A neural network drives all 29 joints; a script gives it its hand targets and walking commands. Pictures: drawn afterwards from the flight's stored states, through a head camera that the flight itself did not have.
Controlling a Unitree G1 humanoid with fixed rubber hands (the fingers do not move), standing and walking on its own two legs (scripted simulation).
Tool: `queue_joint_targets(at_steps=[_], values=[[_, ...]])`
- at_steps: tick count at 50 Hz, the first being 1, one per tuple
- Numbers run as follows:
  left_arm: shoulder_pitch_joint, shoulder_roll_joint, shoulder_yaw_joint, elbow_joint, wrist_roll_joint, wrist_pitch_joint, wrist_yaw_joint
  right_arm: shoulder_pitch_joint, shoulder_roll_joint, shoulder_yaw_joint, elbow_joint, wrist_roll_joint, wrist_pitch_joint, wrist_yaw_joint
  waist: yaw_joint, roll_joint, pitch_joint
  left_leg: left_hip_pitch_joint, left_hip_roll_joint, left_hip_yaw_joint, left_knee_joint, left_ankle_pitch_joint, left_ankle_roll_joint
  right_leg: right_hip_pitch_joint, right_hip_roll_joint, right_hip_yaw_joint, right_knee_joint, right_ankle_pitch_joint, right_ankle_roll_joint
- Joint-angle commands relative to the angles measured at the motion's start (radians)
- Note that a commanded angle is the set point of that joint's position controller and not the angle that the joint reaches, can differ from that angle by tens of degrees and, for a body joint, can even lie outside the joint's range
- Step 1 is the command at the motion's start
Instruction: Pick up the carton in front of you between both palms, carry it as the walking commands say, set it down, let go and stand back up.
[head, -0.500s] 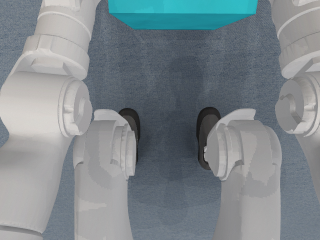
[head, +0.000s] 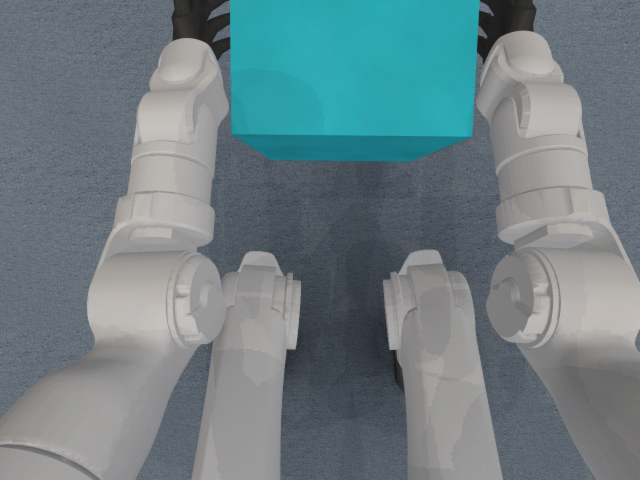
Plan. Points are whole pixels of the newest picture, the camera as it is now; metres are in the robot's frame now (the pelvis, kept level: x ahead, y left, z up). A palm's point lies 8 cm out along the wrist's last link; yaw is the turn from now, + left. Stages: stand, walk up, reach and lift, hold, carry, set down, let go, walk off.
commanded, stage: reach and lift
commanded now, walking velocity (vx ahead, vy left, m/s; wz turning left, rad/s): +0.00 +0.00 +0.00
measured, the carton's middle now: (346, 64) +0.55 -0.01 -0.16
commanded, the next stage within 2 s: none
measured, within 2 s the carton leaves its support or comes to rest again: neither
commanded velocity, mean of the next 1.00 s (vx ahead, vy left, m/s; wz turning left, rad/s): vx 0.00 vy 0.00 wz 0.00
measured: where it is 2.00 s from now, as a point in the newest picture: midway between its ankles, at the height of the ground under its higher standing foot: (336, 357)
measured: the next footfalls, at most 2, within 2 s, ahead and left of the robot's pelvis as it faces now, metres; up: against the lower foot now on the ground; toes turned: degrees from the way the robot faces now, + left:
none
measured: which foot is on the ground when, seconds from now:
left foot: down 0.00-1.00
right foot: down 0.00-1.00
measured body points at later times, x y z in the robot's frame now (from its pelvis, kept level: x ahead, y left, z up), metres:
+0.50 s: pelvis +0.00 +0.00 +0.12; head +0.26 -0.01 +0.49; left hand +0.51 +0.14 +0.06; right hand +0.50 -0.16 +0.06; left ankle +0.11 +0.14 -0.37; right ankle +0.11 -0.13 -0.37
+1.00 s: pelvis +0.05 +0.00 +0.26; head +0.19 +0.00 +0.69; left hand +0.45 +0.14 +0.22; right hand +0.45 -0.16 +0.22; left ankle +0.11 +0.14 -0.37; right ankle +0.11 -0.13 -0.37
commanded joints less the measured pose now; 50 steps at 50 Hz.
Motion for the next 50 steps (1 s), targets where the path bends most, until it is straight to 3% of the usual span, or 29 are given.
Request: queue_joint_targets(at_steps=[1,5,9,14,22,28,50], values=[[-0.62,-1.065,-0.362,0.003,-0.025,0.013,-0.302,-0.582,1.096,0.353,0.001,0.03,0.014,0.312,-0.001,-0.024,-1.1,0.513,-0.063,0.206,-0.269,0.23,0.066,0.573,0.062,-0.197,-0.279,0.253,-0.05],[-0.603,-1.041,-0.231,0.082,0.075,0.019,-0.311,-0.577,1.076,0.229,0.069,-0.06,0.02,0.326,0.011,-0.029,-1.013,0.493,-0.065,0.196,-0.362,0.136,0.077,0.54,0.067,-0.191,-0.369,0.147,-0.06],[-0.626,-1.044,-0.201,0.076,0.104,0.024,-0.318,-0.597,1.081,0.193,0.07,-0.091,0.026,0.332,0.008,-0.029,-1.065,0.549,-0.066,0.19,-0.427,0.112,0.079,0.585,0.068,-0.189,-0.437,0.113,-0.063],[-0.637,-1.103,-0.253,0.024,0.081,0.048,-0.332,-0.605,1.132,0.235,0.018,-0.077,0.046,0.339,-0.002,-0.021,-1.219,0.662,-0.07,0.196,-0.491,0.133,0.073,0.713,0.068,-0.193,-0.502,0.136,-0.06],[-0.53,-1.211,-0.406,-0.091,0.011,0.084,-0.35,-0.501,1.234,0.387,-0.101,-0.005,0.081,0.356,0.002,-0.017,-1.394,0.857,-0.07,0.194,-0.586,0.271,0.059,0.928,0.074,-0.189,-0.584,0.28,-0.043],[-0.38,-1.251,-0.468,-0.113,-0.007,0.078,-0.349,-0.357,1.275,0.455,-0.129,0.014,0.075,0.354,0.006,-0.022,-1.31,0.951,-0.071,0.167,-0.668,0.332,0.053,1.005,0.077,-0.168,-0.665,0.342,-0.04],[0.094,-1.286,-0.531,-0.135,0.044,0.008,-0.331,0.115,1.325,0.51,-0.14,-0.034,0.005,0.332,0.007,-0.016,-0.931,1.392,-0.044,0.062,-1.1,0.399,0.076,1.44,0.052,-0.066,-1.1,0.401,-0.061]])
